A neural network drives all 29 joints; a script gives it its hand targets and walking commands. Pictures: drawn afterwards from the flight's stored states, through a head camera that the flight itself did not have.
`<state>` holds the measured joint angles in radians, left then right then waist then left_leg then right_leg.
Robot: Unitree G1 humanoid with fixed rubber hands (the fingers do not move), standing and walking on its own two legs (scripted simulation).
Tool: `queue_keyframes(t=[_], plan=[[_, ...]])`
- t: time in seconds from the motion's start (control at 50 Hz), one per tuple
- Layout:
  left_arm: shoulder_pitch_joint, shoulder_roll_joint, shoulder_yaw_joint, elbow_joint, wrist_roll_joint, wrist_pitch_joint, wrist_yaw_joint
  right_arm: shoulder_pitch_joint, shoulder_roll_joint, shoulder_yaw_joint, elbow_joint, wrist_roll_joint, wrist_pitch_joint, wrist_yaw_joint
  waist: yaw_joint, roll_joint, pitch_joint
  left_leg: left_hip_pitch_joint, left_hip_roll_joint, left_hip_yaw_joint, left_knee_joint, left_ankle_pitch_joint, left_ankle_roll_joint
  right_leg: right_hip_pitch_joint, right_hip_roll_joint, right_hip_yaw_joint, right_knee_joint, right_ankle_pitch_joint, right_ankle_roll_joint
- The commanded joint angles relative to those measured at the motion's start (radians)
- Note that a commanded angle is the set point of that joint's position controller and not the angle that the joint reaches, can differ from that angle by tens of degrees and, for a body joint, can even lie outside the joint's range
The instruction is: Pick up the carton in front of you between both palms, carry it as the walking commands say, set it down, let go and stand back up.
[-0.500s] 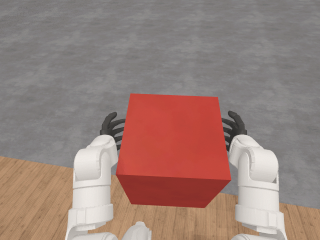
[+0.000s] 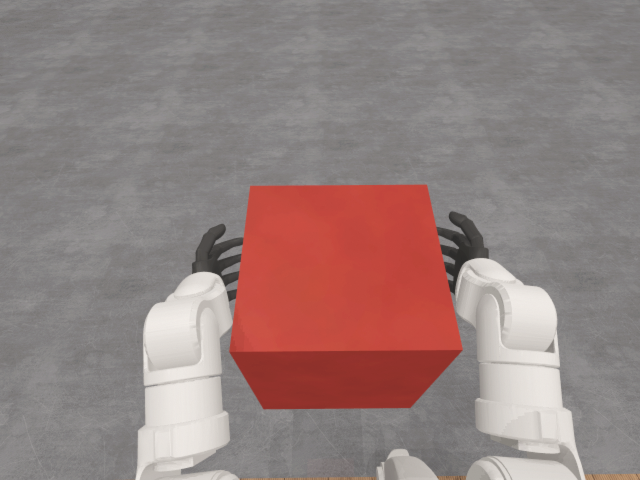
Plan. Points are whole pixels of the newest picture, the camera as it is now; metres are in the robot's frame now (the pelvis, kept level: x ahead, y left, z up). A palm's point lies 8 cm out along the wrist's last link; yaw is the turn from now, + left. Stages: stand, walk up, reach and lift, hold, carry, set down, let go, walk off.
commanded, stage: carry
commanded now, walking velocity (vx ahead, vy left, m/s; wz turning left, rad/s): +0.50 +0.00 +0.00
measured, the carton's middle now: (337, 307) +0.34 -0.02 +0.02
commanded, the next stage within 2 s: none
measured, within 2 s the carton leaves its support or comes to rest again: neither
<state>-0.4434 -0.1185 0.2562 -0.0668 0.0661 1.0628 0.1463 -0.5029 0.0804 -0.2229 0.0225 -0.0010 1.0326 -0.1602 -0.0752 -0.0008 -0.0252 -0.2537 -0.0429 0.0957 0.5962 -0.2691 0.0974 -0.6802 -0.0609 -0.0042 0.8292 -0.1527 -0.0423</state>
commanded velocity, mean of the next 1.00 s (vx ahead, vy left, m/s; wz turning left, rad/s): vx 0.50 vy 0.00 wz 0.00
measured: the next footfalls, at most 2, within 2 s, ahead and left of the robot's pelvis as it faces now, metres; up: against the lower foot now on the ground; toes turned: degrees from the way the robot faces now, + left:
right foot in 0.14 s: +0.26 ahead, -0.11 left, -0.04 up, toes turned -3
left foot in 0.60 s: +0.55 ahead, +0.07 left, -0.05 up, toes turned +7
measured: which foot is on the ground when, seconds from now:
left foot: down 0.00-0.12, up 0.14-0.58, down 0.60-1.00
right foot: up 0.00-0.12, down 0.14-0.62, up 0.64-1.00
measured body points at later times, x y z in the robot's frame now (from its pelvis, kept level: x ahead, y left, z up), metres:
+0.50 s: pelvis +0.32 -0.04 -0.04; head +0.34 -0.05 +0.41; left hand +0.66 +0.15 +0.08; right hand +0.68 -0.16 +0.06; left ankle +0.44 +0.09 -0.72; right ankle +0.23 -0.11 -0.77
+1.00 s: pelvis +0.63 -0.02 -0.04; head +0.65 -0.02 +0.41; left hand +0.96 +0.13 +0.06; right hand +0.97 -0.17 +0.06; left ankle +0.51 +0.07 -0.78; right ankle +0.76 -0.13 -0.76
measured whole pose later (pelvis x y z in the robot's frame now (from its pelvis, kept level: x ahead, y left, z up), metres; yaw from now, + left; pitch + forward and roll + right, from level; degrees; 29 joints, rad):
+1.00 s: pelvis +0.63 -0.02 -0.04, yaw +2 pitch +6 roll -1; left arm -0.36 -0.14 0.23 -0.21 0.07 1.05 0.14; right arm -0.45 0.09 -0.19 -0.11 0.00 1.04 -0.14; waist -0.07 0.02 -0.07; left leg -0.14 -0.01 0.08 0.40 -0.37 0.04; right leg -0.60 -0.05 -0.12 0.57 -0.13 -0.02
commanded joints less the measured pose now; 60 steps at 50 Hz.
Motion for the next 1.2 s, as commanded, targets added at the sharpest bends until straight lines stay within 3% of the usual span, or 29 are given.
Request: queue_keyframes(t=[0.0, 0.06, 0.08, 0.1, 0.12, 0.14, 0.18, 0.24, 0.28, 0.38, 0.46, 0.5, 0.52, 0.54, 0.56, 0.58, 0.6, 0.64, 0.66, 0.7, 0.76, 0.88, 0.96, 0.98, 1.0, 1.02, 1.06, 1.1, 1.18], plan=[[-0.589, -0.781, -0.674, -0.076, -0.225, -0.022, -0.064, -0.570, 0.890, 0.708, -0.100, 0.284, 0.006, 0.115, -0.010, 0.090, -0.396, 0.271, 0.156, -0.127, -0.021, 0.620, 0.073, 0.210, 0.078, -0.134, -0.335, 0.321, -0.037], [-0.572, -0.726, -0.655, -0.109, -0.230, -0.010, -0.071, -0.550, 0.856, 0.706, -0.121, 0.269, 0.021, 0.109, 0.070, 0.019, -0.457, 0.133, 0.095, -0.059, 0.258, 0.496, 0.004, 0.573, 0.032, -0.118, -0.435, 0.444, -0.062], [-0.568, -0.696, -0.655, -0.088, -0.227, 0.002, -0.062, -0.550, 0.833, 0.687, -0.110, 0.250, 0.031, 0.105, 0.104, -0.115, -0.493, -0.110, 0.056, -0.046, 0.439, 0.220, -0.036, 0.825, -0.132, 0.060, -0.309, 0.778, -0.122], [-0.498, -0.645, -0.618, -0.031, -0.210, 0.011, -0.054, -0.530, 0.808, 0.671, -0.097, 0.251, 0.049, 0.101, 0.157, -0.337, -0.543, -0.434, -0.065, -0.073, 0.652, -0.308, -0.068, 1.055, -0.308, 0.406, -0.286, 0.891, -0.249], [-0.528, -0.621, -0.628, -0.062, -0.221, 0.015, -0.043, -0.477, 0.773, 0.639, -0.025, 0.232, 0.066, 0.096, 0.156, -0.285, -0.631, -0.541, -0.023, -0.120, 0.774, -0.368, -0.055, 1.160, -0.378, 0.516, -0.274, 0.667, -0.303], [-0.548, -0.623, -0.612, -0.036, -0.221, 0.022, -0.037, -0.484, 0.766, 0.630, -0.021, 0.211, 0.068, 0.089, 0.160, -0.196, -0.588, -0.586, 0.016, -0.129, 0.807, -0.325, -0.044, 1.070, -0.365, 0.563, -0.327, 0.457, -0.279], [-0.657, -0.719, -0.668, -0.094, -0.278, 0.014, -0.054, -0.477, 0.811, 0.570, -0.012, 0.169, 0.057, 0.073, 0.158, -0.114, -0.498, -0.672, 0.052, -0.096, 0.723, -0.295, -0.059, 0.970, -0.320, 0.458, -0.363, 0.225, -0.259], [-0.850, -0.867, -0.780, -0.261, -0.417, -0.026, -0.100, -0.644, 0.892, 0.615, -0.180, 0.206, 0.014, 0.073, 0.136, -0.016, -0.460, -0.504, 0.061, -0.079, 0.575, -0.170, -0.063, 0.753, -0.223, 0.318, -0.424, 0.319, -0.190], [-0.746, -0.865, -0.745, -0.157, -0.407, -0.018, -0.109, -0.566, 0.870, 0.613, -0.141, 0.178, 0.015, 0.068, 0.137, -0.080, -0.431, -0.493, 0.087, -0.053, 0.518, -0.098, -0.062, 0.710, -0.240, 0.277, -0.457, 0.304, -0.216], [-0.703, -0.796, -0.747, -0.130, -0.383, -0.028, -0.117, -0.501, 0.819, 0.628, -0.109, 0.130, 0.015, 0.060, 0.156, -0.167, -0.420, -0.476, 0.070, -0.015, 0.296, 0.140, -0.050, 0.767, -0.136, 0.097, -0.426, 0.467, -0.169], [-0.627, -0.757, -0.709, -0.062, -0.358, -0.010, -0.110, -0.520, 0.762, 0.650, -0.134, 0.136, 0.037, 0.062, 0.180, -0.127, -0.335, -0.443, 0.024, 0.044, 0.064, 0.229, -0.030, 0.789, -0.096, 0.051, -0.385, 0.613, -0.129], [-0.595, -0.743, -0.694, 0.013, -0.333, 0.009, -0.101, -0.446, 0.743, 0.605, -0.067, 0.120, 0.054, 0.069, 0.165, -0.166, -0.302, -0.347, 0.017, 0.054, -0.060, 0.284, -0.028, 0.764, -0.091, 0.007, -0.359, 0.551, -0.098], [-0.585, -0.745, -0.678, 0.016, -0.314, 0.010, -0.101, -0.448, 0.738, 0.604, -0.068, 0.113, 0.054, 0.074, 0.136, -0.123, -0.329, -0.177, -0.021, 0.101, -0.098, 0.312, -0.006, 0.696, -0.072, -0.020, -0.268, 0.624, -0.068], [-0.590, -0.735, -0.670, 0.037, -0.290, 0.017, -0.094, -0.420, 0.731, 0.574, -0.027, 0.096, 0.057, 0.076, 0.051, -0.123, -0.366, 0.012, -0.012, 0.091, -0.132, 0.289, 0.014, 0.603, -0.054, -0.074, -0.115, 0.626, -0.038], [-0.589, -0.742, -0.665, 0.026, -0.273, 0.019, -0.087, -0.388, 0.725, 0.563, -0.013, 0.101, 0.059, 0.082, 0.001, -0.016, -0.461, 0.306, 0.131, -0.092, -0.058, 0.447, 0.046, 0.410, -0.005, -0.099, 0.077, 0.368, 0.009], [-0.567, -0.777, -0.658, 0.040, -0.279, 0.017, -0.088, -0.407, 0.701, 0.550, -0.020, 0.097, 0.053, 0.085, 0.015, 0.290, -0.532, 0.517, 0.428, -0.529, -0.059, 0.800, 0.171, 0.125, 0.110, -0.050, 0.372, -0.306, 0.057], [-0.606, -0.773, -0.662, 0.030, -0.268, 0.012, -0.082, -0.402, 0.751, 0.522, 0.037, 0.111, 0.047, 0.087, 0.002, 0.323, -0.583, 0.585, 0.410, -0.642, -0.112, 0.649, 0.238, -0.027, 0.131, 0.006, 0.536, -0.407, 0.030], [-0.635, -0.849, -0.664, -0.003, -0.266, -0.005, -0.076, -0.497, 0.855, 0.598, -0.029, 0.174, 0.032, 0.110, 0.037, 0.127, -0.511, 0.531, 0.374, -0.542, -0.160, 0.434, 0.165, -0.146, 0.041, 0.046, 0.522, -0.316, 0.000], [-0.702, -0.875, -0.668, -0.063, -0.254, -0.018, -0.076, -0.572, 0.917, 0.628, -0.088, 0.204, 0.018, 0.123, 0.016, 0.103, -0.464, 0.434, 0.336, -0.471, -0.179, 0.438, 0.127, -0.097, 0.009, 0.034, 0.465, -0.238, 0.026], [-0.690, -0.919, -0.672, -0.073, -0.254, -0.036, -0.071, -0.701, 0.971, 0.696, -0.205, 0.299, -0.004, 0.141, 0.019, 0.113, -0.440, 0.312, 0.301, -0.393, -0.219, 0.354, 0.097, -0.015, 0.011, 0.016, 0.350, -0.216, 0.028], [-0.660, -0.870, -0.666, -0.122, -0.231, -0.063, -0.049, -0.666, 0.985, 0.755, -0.208, 0.342, -0.023, 0.149, 0.006, 0.133, -0.444, 0.343, 0.288, -0.295, -0.201, 0.519, 0.088, -0.038, 0.013, -0.043, 0.237, -0.180, 0.032], [-0.510, -0.788, -0.700, -0.124, -0.192, -0.028, -0.075, -0.520, 0.887, 0.766, -0.195, 0.294, -0.003, 0.140, -0.005, 0.115, -0.394, 0.320, 0.275, -0.190, -0.256, 0.527, 0.093, 0.084, 0.017, -0.111, -0.186, 0.019, 0.023], [-0.381, -0.750, -0.730, -0.174, -0.225, 0.030, -0.089, -0.334, 0.844, 0.726, -0.190, 0.253, 0.068, 0.137, 0.058, 0.115, -0.400, 0.230, 0.185, -0.007, -0.068, 0.669, -0.020, 0.442, 0.071, -0.216, -0.422, 0.144, -0.004], [-0.356, -0.742, -0.728, -0.180, -0.228, 0.048, -0.093, -0.279, 0.824, 0.731, -0.205, 0.235, 0.083, 0.134, 0.088, 0.048, -0.460, 0.056, 0.161, 0.008, 0.097, 0.593, -0.061, 0.719, 0.014, -0.116, -0.390, 0.119, -0.053], [-0.326, -0.712, -0.733, -0.221, -0.234, 0.057, -0.099, -0.238, 0.822, 0.736, -0.217, 0.232, 0.109, 0.138, 0.109, -0.211, -0.549, -0.160, 0.081, 0.014, 0.365, 0.245, -0.114, 0.921, -0.264, 0.276, -0.421, 0.234, -0.140], [-0.323, -0.753, -0.756, -0.209, -0.262, 0.069, -0.105, -0.239, 0.836, 0.729, -0.278, 0.231, 0.118, 0.138, 0.107, -0.335, -0.543, -0.441, -0.031, -0.027, 0.558, -0.243, -0.112, 1.076, -0.348, 0.462, -0.471, 0.410, -0.246], [-0.279, -0.814, -0.774, -0.244, -0.280, 0.090, -0.121, -0.230, 0.864, 0.725, -0.291, 0.237, 0.138, 0.153, 0.097, -0.164, -0.449, -0.557, 0.058, -0.086, 0.642, -0.239, -0.083, 0.980, -0.344, 0.462, -0.499, 0.314, -0.214], [-0.317, -0.900, -0.824, -0.308, -0.324, 0.097, -0.155, -0.205, 0.936, 0.729, -0.328, 0.233, 0.142, 0.173, 0.088, -0.033, -0.417, -0.469, 0.122, -0.108, 0.445, -0.156, -0.086, 0.856, -0.311, 0.328, -0.543, 0.227, -0.169], [-0.311, -0.953, -0.897, -0.446, -0.389, 0.096, -0.198, -0.138, 0.989, 0.805, -0.441, 0.234, 0.120, 0.190, 0.093, -0.058, -0.340, -0.335, 0.105, -0.011, 0.239, -0.004, -0.109, 0.680, -0.217, 0.080, -0.621, 0.184, -0.094]])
